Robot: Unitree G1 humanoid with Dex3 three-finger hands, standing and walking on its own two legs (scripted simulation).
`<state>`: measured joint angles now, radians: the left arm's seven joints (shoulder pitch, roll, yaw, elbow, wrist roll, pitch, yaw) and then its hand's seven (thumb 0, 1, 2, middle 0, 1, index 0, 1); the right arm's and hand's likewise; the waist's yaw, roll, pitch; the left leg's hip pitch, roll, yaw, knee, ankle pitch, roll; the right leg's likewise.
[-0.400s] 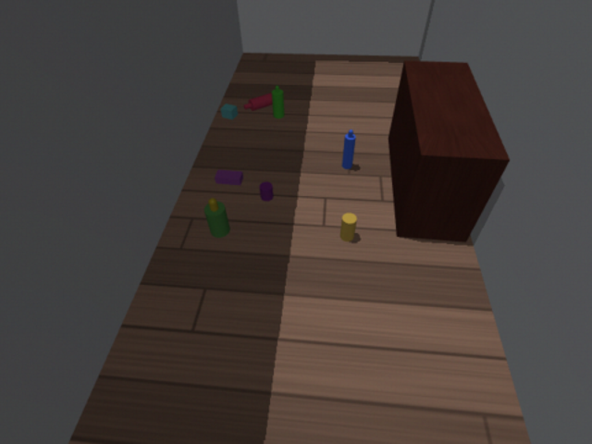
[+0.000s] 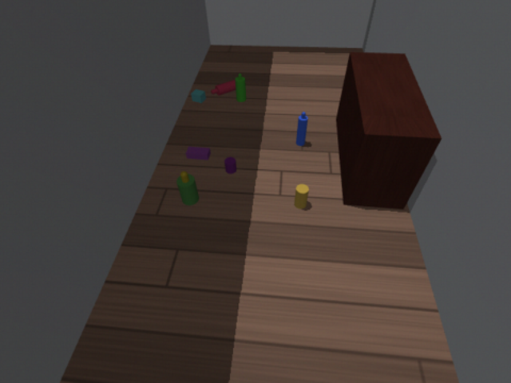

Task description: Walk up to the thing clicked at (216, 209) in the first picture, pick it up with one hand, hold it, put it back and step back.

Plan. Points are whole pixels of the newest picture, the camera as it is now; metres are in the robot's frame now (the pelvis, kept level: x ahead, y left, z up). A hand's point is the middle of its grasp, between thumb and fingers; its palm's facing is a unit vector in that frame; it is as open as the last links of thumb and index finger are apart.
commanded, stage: stand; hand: left
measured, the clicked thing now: (187, 186) +1.14 +0.40 -0.68
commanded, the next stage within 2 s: walk up in 0.72 s
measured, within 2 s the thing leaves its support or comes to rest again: neither
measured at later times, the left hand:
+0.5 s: hand out of the picture +0.07 +0.25 -0.16, palm faces -0.03 -0.94 -0.34, open 7.4 cm
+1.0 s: hand out of the picture +0.06 +0.33 -0.16, palm faces +0.08 -0.92 -0.38, open 7.4 cm
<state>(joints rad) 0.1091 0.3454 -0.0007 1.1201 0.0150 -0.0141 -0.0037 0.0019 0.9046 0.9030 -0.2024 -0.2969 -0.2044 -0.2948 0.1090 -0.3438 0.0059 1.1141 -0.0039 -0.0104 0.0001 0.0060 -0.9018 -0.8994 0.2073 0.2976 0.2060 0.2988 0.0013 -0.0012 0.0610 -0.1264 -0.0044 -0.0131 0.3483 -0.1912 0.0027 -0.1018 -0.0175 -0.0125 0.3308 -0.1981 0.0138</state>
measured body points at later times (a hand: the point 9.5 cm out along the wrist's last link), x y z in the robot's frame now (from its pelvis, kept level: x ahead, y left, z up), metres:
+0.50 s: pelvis +0.00 +0.00 +0.00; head +0.02 +0.00 +0.45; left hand +0.08 +0.30 -0.13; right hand +0.08 -0.30 -0.13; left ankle +0.00 +0.12 -0.75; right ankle -0.01 -0.13 -0.75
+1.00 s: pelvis +0.05 +0.04 -0.02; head +0.06 +0.05 +0.43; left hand +0.05 +0.38 -0.14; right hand +0.15 -0.29 -0.11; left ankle +0.11 +0.19 -0.74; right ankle -0.01 -0.13 -0.75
